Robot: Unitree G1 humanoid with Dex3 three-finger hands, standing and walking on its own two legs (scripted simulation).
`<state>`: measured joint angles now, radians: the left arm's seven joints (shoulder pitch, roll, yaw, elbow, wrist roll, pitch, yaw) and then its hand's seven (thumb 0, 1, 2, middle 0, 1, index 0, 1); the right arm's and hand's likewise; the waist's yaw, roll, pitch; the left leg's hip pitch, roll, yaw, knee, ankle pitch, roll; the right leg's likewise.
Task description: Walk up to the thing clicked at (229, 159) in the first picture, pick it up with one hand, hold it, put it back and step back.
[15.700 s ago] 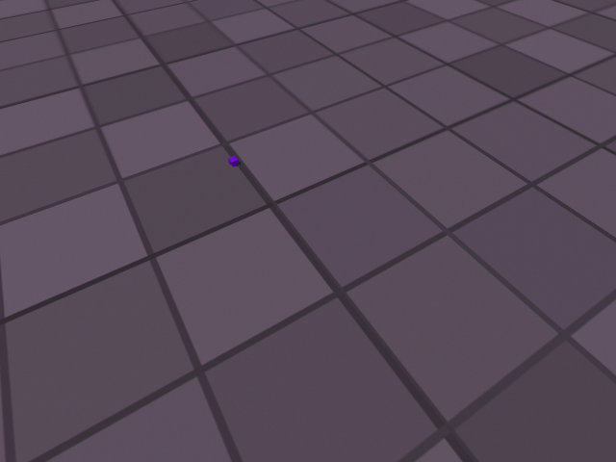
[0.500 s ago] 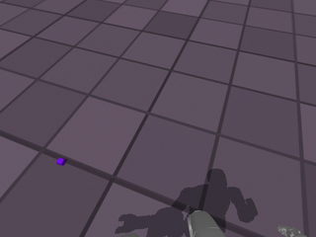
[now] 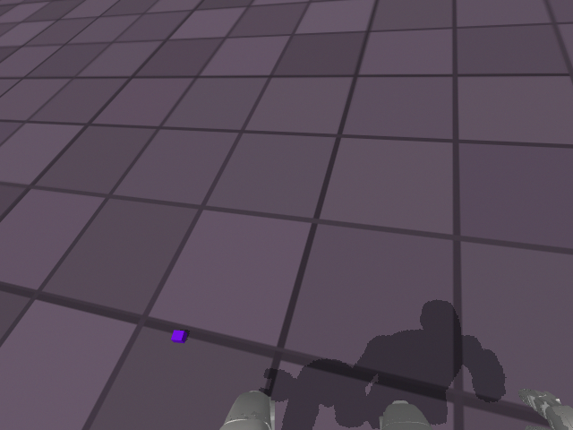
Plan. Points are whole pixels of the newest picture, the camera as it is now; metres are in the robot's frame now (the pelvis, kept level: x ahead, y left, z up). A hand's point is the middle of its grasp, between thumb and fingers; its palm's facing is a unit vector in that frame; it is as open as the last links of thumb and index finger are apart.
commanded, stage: walk up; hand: left
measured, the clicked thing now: (179, 336) +0.52 +0.56 -0.73
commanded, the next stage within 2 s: none
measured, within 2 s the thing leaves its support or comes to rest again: neither
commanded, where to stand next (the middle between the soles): +0.10 +0.35 m, yaw -10 degrees
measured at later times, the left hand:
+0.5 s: hand out of the picture +0.11 +0.49 -0.13, palm faces -0.18 -0.84 -0.52, open 7.4 cm
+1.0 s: hand out of the picture +0.13 +0.71 -0.15, palm faces -0.10 -0.86 -0.50, open 7.4 cm
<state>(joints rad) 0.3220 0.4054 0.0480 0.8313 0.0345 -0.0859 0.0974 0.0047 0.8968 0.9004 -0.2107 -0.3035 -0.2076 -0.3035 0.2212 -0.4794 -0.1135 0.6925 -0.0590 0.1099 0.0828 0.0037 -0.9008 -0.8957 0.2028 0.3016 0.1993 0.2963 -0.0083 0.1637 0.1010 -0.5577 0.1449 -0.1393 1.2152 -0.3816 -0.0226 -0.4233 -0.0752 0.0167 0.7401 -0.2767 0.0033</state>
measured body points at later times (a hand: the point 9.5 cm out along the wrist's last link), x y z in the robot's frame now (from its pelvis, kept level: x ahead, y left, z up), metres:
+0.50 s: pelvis +0.01 +0.22 +0.00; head +0.07 +0.18 +0.44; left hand +0.12 +0.54 -0.09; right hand -0.01 -0.11 -0.12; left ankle +0.01 +0.26 -0.71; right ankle +0.06 +0.13 -0.71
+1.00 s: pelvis +0.02 +0.41 -0.02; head +0.02 +0.41 +0.43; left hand +0.13 +0.76 -0.12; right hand +0.01 +0.09 -0.13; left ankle +0.03 +0.57 -0.71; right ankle +0.04 +0.23 -0.67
